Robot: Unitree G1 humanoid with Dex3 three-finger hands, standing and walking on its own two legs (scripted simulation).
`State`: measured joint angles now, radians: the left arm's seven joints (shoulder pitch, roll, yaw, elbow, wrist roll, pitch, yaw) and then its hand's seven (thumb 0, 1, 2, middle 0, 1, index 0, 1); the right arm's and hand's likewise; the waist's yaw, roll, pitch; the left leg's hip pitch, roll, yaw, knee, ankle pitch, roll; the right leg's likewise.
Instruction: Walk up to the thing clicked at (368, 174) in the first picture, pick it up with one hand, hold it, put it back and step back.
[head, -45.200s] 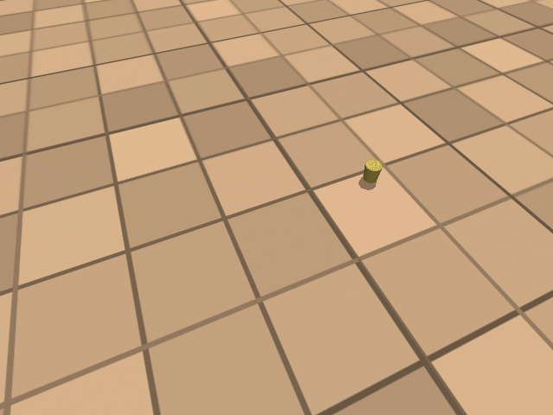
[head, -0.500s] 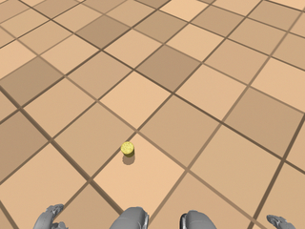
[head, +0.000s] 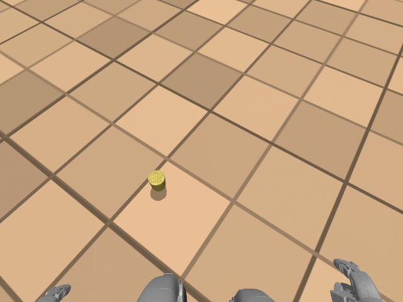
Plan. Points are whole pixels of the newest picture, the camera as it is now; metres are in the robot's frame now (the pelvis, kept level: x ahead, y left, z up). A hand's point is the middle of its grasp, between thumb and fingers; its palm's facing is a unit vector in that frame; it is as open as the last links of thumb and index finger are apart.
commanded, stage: step back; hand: left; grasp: from above
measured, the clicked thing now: (157, 181) +0.66 +0.25 -0.70
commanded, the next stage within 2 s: none
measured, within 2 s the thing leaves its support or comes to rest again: neither
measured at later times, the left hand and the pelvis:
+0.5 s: hand out of the picture -0.03 +0.28 -0.13, palm faces +0.03 -0.92 -0.38, open 7.4 cm; pelvis -0.15 +0.01 +0.01, yaw +1 degrees
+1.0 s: hand out of the picture -0.21 +0.25 -0.13, palm faces +0.05 -0.90 -0.43, open 7.4 cm; pelvis -0.31 -0.03 +0.00, yaw +4 degrees
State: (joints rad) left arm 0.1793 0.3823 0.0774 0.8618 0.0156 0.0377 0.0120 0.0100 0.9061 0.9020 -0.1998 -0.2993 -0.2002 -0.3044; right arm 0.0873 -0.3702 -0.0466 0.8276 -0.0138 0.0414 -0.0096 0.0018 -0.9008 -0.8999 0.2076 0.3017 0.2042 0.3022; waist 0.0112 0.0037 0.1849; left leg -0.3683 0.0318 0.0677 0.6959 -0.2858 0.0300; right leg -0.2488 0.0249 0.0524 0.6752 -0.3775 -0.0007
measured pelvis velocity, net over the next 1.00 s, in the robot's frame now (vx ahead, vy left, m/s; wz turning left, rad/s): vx -0.31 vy -0.03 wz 0.07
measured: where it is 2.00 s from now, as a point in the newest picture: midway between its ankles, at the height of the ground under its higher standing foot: outside the picture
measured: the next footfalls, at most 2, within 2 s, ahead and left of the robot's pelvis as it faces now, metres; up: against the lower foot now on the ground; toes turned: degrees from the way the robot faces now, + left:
left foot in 0.32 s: -0.07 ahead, +0.13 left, +0.00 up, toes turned +0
right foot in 0.68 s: -0.21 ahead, -0.15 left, +0.00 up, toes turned +1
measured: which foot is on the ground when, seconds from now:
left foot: down 0.00-0.02, up 0.04-0.30, down 0.32-0.70, up 0.72-1.00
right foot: down 0.00-0.32, up 0.34-0.66, down 0.68-1.00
